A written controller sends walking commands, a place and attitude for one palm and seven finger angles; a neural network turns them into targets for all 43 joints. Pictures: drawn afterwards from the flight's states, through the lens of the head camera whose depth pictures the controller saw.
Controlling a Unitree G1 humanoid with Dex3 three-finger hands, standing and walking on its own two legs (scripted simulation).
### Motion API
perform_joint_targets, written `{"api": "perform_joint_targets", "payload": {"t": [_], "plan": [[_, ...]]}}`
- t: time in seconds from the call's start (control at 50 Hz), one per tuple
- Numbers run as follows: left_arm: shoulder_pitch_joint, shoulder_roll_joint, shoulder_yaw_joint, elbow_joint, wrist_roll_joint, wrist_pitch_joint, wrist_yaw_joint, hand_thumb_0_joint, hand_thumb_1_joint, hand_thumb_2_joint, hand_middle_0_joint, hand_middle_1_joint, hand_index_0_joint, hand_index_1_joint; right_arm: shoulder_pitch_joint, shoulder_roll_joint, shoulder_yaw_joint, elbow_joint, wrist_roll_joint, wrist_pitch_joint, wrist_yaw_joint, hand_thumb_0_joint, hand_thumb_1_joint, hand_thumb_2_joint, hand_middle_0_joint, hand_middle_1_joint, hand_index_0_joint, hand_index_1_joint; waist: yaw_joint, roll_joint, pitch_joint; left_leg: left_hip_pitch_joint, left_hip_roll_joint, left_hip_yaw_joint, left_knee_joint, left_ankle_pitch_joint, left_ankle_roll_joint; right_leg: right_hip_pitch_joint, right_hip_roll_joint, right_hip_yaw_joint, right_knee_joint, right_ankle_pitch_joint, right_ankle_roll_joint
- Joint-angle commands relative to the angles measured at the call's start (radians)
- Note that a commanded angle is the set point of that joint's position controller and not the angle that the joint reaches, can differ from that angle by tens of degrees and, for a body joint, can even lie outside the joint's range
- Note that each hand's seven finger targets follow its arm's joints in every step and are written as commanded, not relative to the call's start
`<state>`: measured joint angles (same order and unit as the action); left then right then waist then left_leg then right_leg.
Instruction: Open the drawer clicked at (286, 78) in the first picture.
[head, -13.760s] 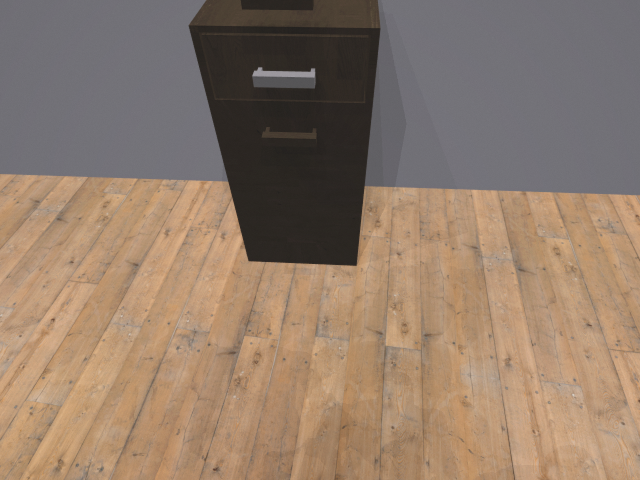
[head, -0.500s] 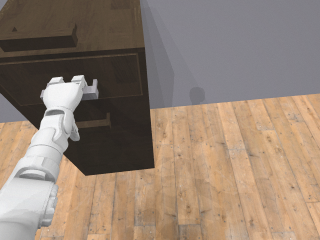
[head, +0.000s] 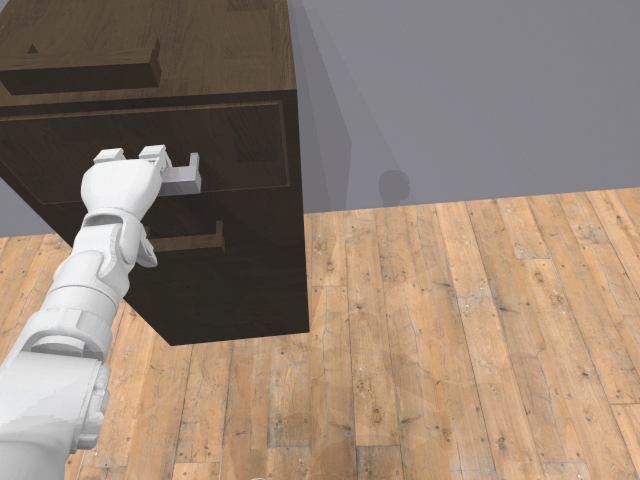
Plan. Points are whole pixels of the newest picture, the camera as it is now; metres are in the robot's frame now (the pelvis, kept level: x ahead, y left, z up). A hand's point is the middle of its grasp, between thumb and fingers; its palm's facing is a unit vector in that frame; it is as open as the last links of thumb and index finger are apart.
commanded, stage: close the thumb around the handle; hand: left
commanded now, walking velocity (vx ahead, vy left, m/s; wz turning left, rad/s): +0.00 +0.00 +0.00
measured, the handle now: (146, 172) +0.52 +0.23 +0.05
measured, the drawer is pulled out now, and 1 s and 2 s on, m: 0.00 0.03 0.17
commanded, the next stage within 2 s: pull the drawer open in 0.50 s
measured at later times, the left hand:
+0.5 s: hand (141, 211) +0.46 +0.24 +0.04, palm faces -0.05 -0.02 -1.00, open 6.3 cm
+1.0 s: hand (139, 231) +0.43 +0.23 +0.04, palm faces -0.04 -0.04 -1.00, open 6.3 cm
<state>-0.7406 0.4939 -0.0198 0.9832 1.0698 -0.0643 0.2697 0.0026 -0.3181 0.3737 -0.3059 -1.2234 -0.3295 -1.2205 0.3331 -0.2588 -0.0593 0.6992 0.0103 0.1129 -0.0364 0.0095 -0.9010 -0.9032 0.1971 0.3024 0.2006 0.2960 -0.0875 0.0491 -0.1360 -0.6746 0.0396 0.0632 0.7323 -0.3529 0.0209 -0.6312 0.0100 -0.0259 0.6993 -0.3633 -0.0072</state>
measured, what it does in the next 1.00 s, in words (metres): stands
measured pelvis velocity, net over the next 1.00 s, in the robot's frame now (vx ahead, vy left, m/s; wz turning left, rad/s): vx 0.01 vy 0.00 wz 0.00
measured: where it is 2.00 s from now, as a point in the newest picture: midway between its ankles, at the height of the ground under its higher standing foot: outside the picture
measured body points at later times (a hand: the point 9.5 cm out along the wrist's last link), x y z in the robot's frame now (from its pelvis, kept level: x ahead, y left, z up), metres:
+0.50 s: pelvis +0.00 +0.01 +0.00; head +0.08 +0.00 +0.44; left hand +0.46 +0.23 +0.09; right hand +0.02 -0.26 -0.13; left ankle -0.01 +0.11 -0.71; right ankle -0.03 -0.12 -0.71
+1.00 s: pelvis +0.01 +0.00 +0.00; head +0.08 -0.01 +0.45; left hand +0.43 +0.23 +0.09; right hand +0.08 -0.27 -0.13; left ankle -0.01 +0.11 -0.71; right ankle -0.03 -0.12 -0.71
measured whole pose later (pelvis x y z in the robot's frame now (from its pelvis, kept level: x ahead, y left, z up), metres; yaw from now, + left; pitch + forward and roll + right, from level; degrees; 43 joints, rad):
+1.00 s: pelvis +0.01 +0.00 +0.00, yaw +0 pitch +15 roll -1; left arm -0.54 0.44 -0.06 0.75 1.03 -0.01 0.26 0.01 0.65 0.78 -0.27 -1.35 -0.33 -1.32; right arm 0.31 -0.25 -0.07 0.68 0.01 0.13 -0.02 0.01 -0.90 -0.90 0.20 0.30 0.20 0.30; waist -0.04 0.06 -0.14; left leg -0.60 0.03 0.07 0.70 -0.36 0.02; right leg -0.56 0.01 -0.02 0.67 -0.37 0.00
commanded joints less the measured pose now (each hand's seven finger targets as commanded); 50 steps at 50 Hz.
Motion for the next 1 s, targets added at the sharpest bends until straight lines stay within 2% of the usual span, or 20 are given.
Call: {"api": "perform_joint_targets", "payload": {"t": [0.0, 0.02, 0.06, 0.1, 0.14, 0.2, 0.22, 0.28, 0.34, 0.46, 0.5, 0.54, 0.58, 0.62, 0.66, 0.76, 0.86, 0.88, 0.96, 0.98], "plan": [[-0.393, 0.242, 0.055, -0.151, -0.001, 0.012, 0.031, 0.0, 0.116, 0.564, -0.344, -1.266, -0.344, -1.266, 0.111, -0.154, -0.057, -0.066, 0.0, -0.015, -0.008, 0.0, -0.9, -0.9, 0.2, 0.3, 0.2, 0.3, -0.008, 0.008, -0.355, 0.28, -0.048, -0.027, -0.035, 0.407, 0.026, 0.126, 0.045, 0.007, -0.066, 0.378, -0.022], [-0.41, 0.253, 0.063, -0.143, -0.001, 0.012, 0.029, 0.0, 0.172, 0.588, -0.348, -1.272, -0.348, -1.272, 0.113, -0.157, -0.056, -0.061, -0.001, -0.014, -0.009, 0.0, -0.9, -0.9, 0.2, 0.3, 0.2, 0.3, -0.018, -0.018, -0.348, 0.274, -0.045, -0.031, -0.034, 0.405, 0.027, 0.125, 0.046, 0.008, -0.068, 0.376, -0.023], [-0.444, 0.237, 0.04, -0.152, 0.001, 0.014, 0.03, 0.0, 0.284, 0.636, -0.356, -1.284, -0.356, -1.284, 0.116, -0.157, -0.056, -0.062, 0.0, -0.015, -0.009, 0.0, -0.9, -0.9, 0.2, 0.3, 0.2, 0.3, -0.024, -0.008, -0.347, 0.282, -0.043, -0.035, -0.034, 0.388, 0.026, 0.1, 0.046, 0.006, -0.065, 0.351, -0.022], [-0.448, 0.21, 0.027, -0.167, -0.001, 0.012, 0.029, 0.0, 0.396, 0.684, -0.364, -1.296, -0.364, -1.296, 0.119, -0.154, -0.058, -0.062, -0.003, -0.017, -0.006, 0.0, -0.9, -0.9, 0.2, 0.3, 0.2, 0.3, -0.02, 0.014, -0.369, 0.312, -0.04, -0.04, -0.032, 0.409, 0.023, 0.088, 0.049, 0.001, -0.06, 0.346, -0.025], [-0.429, 0.22, 0.043, -0.164, -0.002, 0.008, 0.027, 0.0, 0.508, 0.732, -0.372, -1.308, -0.372, -1.308, 0.125, -0.154, -0.061, -0.063, -0.005, -0.015, -0.005, 0.0, -0.9, -0.9, 0.2, 0.3, 0.2, 0.3, -0.015, 0.01, -0.404, 0.33, -0.039, -0.042, -0.024, 0.439, 0.023, 0.097, 0.05, 0.003, -0.056, 0.361, -0.024], [-0.429, 0.191, 0.02, -0.159, -0.006, 0.01, 0.023, 0.0, 0.676, 0.804, -0.384, -1.326, -0.384, -1.326, 0.12, -0.154, -0.058, -0.061, -0.005, -0.016, -0.003, 0.0, -0.9, -0.9, 0.2, 0.3, 0.2, 0.3, -0.02, 0.001, -0.367, 0.312, -0.038, -0.042, -0.029, 0.417, 0.023, 0.085, 0.051, -0.002, -0.06, 0.348, -0.024], [-0.432, 0.22, 0.048, -0.164, -0.005, 0.005, 0.024, 0.0, 0.732, 0.828, -0.388, -1.332, -0.388, -1.332, 0.123, -0.156, -0.059, -0.06, -0.006, -0.015, -0.004, 0.0, -0.9, -0.9, 0.2, 0.3, 0.2, 0.3, -0.012, -0.01, -0.38, 0.307, -0.036, -0.046, -0.029, 0.426, 0.023, 0.1, 0.05, -0.001, -0.057, 0.351, -0.026], [-0.412, 0.21, 0.041, -0.165, -0.003, 0.008, 0.027, 0.0, 0.9, 0.9, -0.4, -1.35, -0.4, -1.35, 0.121, -0.154, -0.059, -0.063, -0.005, -0.016, -0.003, 0.0, -0.9, -0.9, 0.2, 0.3, 0.2, 0.3, -0.006, 0.002, -0.369, 0.309, -0.036, -0.044, -0.032, 0.425, 0.022, 0.092, 0.051, -0.003, -0.056, 0.346, -0.026], [-0.403, 0.205, 0.042, -0.181, -0.007, 0.006, 0.027, 0.0, 0.9, 0.9, -0.4, -1.35, -0.4, -1.35, 0.123, -0.153, -0.06, -0.062, -0.008, -0.015, 0.0, 0.0, -0.9, -0.9, 0.2, 0.3, 0.2, 0.3, -0.003, 0.01, -0.402, 0.328, -0.036, -0.044, -0.026, 0.46, 0.022, 0.106, 0.052, 0.0, -0.053, 0.373, -0.026], [-0.407, 0.197, 0.032, -0.177, -0.006, 0.015, 0.03, 0.0, 0.9, 0.9, -0.4, -1.35, -0.4, -1.35, 0.118, -0.153, -0.061, -0.06, -0.005, -0.015, 0.0, 0.0, -0.9, -0.9, 0.2, 0.3, 0.2, 0.3, -0.01, 0.012, -0.364, 0.326, -0.033, -0.05, -0.035, 0.432, 0.021, 0.084, 0.054, -0.005, -0.058, 0.338, -0.028], [-0.412, 0.214, 0.048, -0.199, -0.006, 0.015, 0.032, 0.0, 0.9, 0.9, -0.4, -1.35, -0.4, -1.35, 0.118, -0.153, -0.062, -0.059, -0.006, -0.015, 0.001, 0.0, -0.9, -0.9, 0.2, 0.3, 0.2, 0.3, -0.002, 0.025, -0.38, 0.337, -0.032, -0.049, -0.033, 0.452, 0.019, 0.092, 0.053, -0.004, -0.055, 0.35, -0.028], [-0.413, 0.184, 0.026, -0.2, -0.01, 0.015, 0.03, 0.0, 0.9, 0.9, -0.4, -1.35, -0.4, -1.35, 0.118, -0.151, -0.061, -0.06, -0.007, -0.014, 0.002, 0.0, -0.9, -0.9, 0.2, 0.3, 0.2, 0.3, -0.01, 0.021, -0.393, 0.346, -0.033, -0.047, -0.028, 0.476, 0.02, 0.097, 0.054, -0.005, -0.054, 0.371, -0.027], [-0.403, 0.191, 0.029, -0.177, -0.01, 0.021, 0.029, 0.0, 0.9, 0.9, -0.4, -1.35, -0.4, -1.35, 0.117, -0.154, -0.061, -0.057, -0.006, -0.014, 0.001, 0.0, -0.9, -0.9, 0.2, 0.3, 0.2, 0.3, -0.013, 0.001, -0.363, 0.322, -0.035, -0.045, -0.03, 0.449, 0.021, 0.094, 0.053, -0.004, -0.059, 0.363, -0.025], [-0.375, 0.218, 0.061, -0.2, -0.015, 0.014, 0.025, 0.0, 0.9, 0.9, -0.4, -1.35, -0.4, -1.35, 0.112, -0.156, -0.061, -0.063, -0.007, -0.013, 0.001, 0.0, -0.9, -0.9, 0.2, 0.3, 0.2, 0.3, 0.008, -0.005, -0.387, 0.327, -0.033, -0.045, -0.035, 0.472, 0.021, 0.127, 0.052, -0.002, -0.057, 0.381, -0.029], [-0.301, 0.206, 0.062, -0.21, -0.02, 0.013, 0.023, 0.0, 0.9, 0.9, -0.4, -1.35, -0.4, -1.35, 0.105, -0.149, -0.061, -0.074, -0.006, -0.01, 0.003, 0.0, -0.9, -0.9, 0.2, 0.3, 0.2, 0.3, 0.026, 0.007, -0.413, 0.338, -0.037, -0.035, -0.031, 0.503, 0.022, 0.154, 0.052, 0.0, -0.053, 0.418, -0.028], [-0.176, 0.145, 0.035, -0.298, -0.041, 0.011, 0.012, 0.0, 0.9, 0.9, -0.4, -1.35, -0.4, -1.35, 0.068, -0.143, -0.065, -0.1, -0.001, -0.006, 0.011, 0.0, -0.9, -0.9, 0.2, 0.3, 0.2, 0.3, 0.041, 0.003, -0.388, 0.359, -0.032, -0.033, -0.037, 0.556, 0.023, 0.171, 0.053, -0.002, -0.06, 0.443, -0.026], [-0.127, 0.137, 0.03, -0.357, -0.041, 0.031, 0.015, 0.0, 0.9, 0.9, -0.4, -1.35, -0.4, -1.35, 0.039, -0.145, -0.064, -0.108, 0.005, -0.004, 0.011, 0.0, -0.9, -0.9, 0.2, 0.3, 0.2, 0.3, 0.041, -0.028, -0.346, 0.365, -0.03, -0.038, -0.053, 0.539, 0.024, 0.174, 0.051, -0.006, -0.069, 0.43, -0.025], [-0.122, 0.11, 0.008, -0.375, -0.043, 0.038, 0.015, 0.0, 0.9, 0.9, -0.4, -1.35, -0.4, -1.35, 0.03, -0.143, -0.063, -0.114, 0.005, -0.005, 0.011, 0.0, -0.9, -0.9, 0.2, 0.3, 0.2, 0.3, 0.039, -0.022, -0.342, 0.365, -0.033, -0.033, -0.056, 0.531, 0.025, 0.176, 0.05, -0.006, -0.074, 0.431, -0.024], [-0.055, 0.113, 0.018, -0.447, -0.047, 0.052, 0.018, 0.0, 0.9, 0.9, -0.4, -1.35, -0.4, -1.35, 0.007, -0.138, -0.063, -0.123, 0.007, -0.003, 0.013, 0.0, -0.9, -0.9, 0.2, 0.3, 0.2, 0.3, 0.056, -0.002, -0.358, 0.394, -0.036, -0.034, -0.055, 0.579, 0.025, 0.204, 0.048, -0.003, -0.073, 0.467, -0.026], [-0.041, 0.103, 0.011, -0.456, -0.047, 0.059, 0.018, 0.0, 0.9, 0.9, -0.4, -1.35, -0.4, -1.35, -0.002, -0.137, -0.06, -0.125, 0.008, -0.003, 0.013, 0.0, -0.9, -0.9, 0.2, 0.3, 0.2, 0.3, 0.053, -0.021, -0.354, 0.396, -0.034, -0.039, -0.058, 0.58, 0.023, 0.205, 0.047, -0.006, -0.073, 0.462, -0.026]]}}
